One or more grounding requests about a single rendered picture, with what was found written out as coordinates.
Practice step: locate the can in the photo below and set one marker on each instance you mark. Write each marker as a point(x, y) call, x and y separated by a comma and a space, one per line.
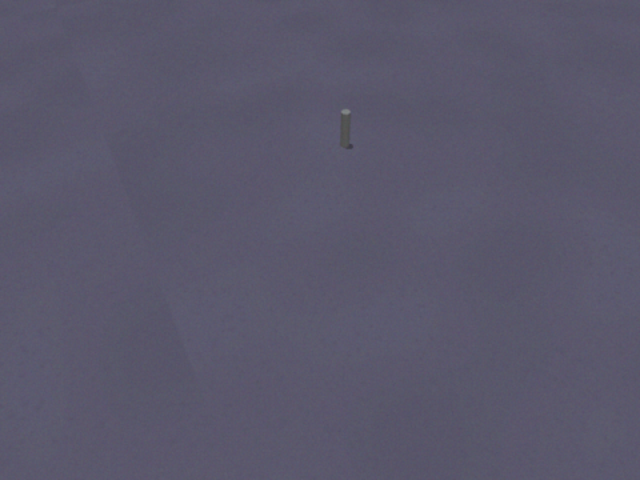
point(345, 128)

